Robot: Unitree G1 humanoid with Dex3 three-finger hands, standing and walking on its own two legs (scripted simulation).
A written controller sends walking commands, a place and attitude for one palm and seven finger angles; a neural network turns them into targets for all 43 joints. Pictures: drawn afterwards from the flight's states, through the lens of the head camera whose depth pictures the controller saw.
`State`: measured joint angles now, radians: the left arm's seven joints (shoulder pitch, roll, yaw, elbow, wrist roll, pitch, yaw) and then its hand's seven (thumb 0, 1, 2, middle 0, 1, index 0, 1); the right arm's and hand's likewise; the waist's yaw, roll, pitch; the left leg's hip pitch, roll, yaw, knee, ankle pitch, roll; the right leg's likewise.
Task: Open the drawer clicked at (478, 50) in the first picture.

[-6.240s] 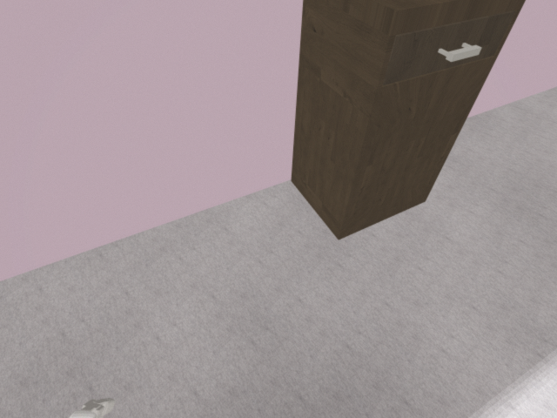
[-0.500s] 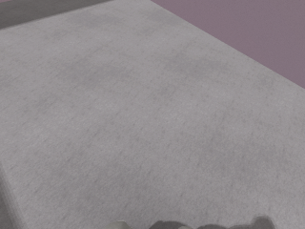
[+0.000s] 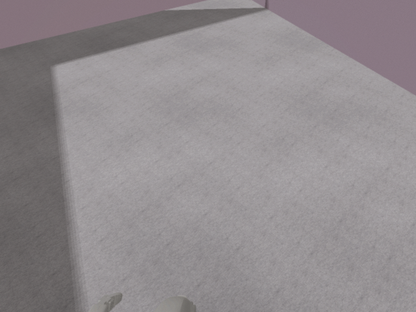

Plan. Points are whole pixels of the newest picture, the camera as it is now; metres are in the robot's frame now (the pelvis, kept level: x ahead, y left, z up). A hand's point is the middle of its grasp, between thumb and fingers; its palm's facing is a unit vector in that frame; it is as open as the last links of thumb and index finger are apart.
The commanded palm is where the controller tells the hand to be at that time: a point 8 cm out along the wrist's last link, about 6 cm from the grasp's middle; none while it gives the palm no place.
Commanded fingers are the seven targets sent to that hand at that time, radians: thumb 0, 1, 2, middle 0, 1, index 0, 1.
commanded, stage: walk to a spot facing it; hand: left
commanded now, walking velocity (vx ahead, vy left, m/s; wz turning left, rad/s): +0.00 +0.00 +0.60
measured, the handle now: out of the picture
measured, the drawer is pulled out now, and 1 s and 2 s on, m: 0.00 0.00 0.00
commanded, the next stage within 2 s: none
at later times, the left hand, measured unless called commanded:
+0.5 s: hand out of the picture -0.02 +0.28 -0.17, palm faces +0.34 -0.91 -0.24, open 7.4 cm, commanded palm none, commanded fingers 0.00 0.90 0.90 -0.20 -0.30 -0.20 -0.30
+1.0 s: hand out of the picture -0.01 +0.23 -0.14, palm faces +0.60 -0.76 -0.25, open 7.4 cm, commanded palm none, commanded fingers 0.00 0.90 0.90 -0.20 -0.30 -0.20 -0.30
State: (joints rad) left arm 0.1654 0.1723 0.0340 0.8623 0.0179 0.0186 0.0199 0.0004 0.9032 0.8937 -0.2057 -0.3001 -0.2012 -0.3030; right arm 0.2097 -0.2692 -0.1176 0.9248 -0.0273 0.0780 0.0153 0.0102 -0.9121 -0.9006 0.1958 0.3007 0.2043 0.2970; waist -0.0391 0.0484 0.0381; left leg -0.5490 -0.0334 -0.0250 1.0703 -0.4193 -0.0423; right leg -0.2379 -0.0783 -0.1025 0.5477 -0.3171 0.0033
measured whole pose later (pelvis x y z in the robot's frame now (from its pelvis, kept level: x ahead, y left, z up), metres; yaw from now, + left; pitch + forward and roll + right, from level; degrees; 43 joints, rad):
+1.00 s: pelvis +0.08 +0.05 +0.01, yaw +37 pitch +0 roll +1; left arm 0.32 0.18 0.03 0.95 0.02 -0.04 0.00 0.00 0.90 0.89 -0.21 -0.30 -0.20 -0.30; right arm 0.29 -0.27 -0.10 0.98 -0.03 0.05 0.05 0.01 -0.91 -0.90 0.19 0.30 0.20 0.30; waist -0.03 0.03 0.00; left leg -0.60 0.04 0.01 1.16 -0.26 -0.03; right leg -0.05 -0.10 -0.19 0.37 -0.31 0.03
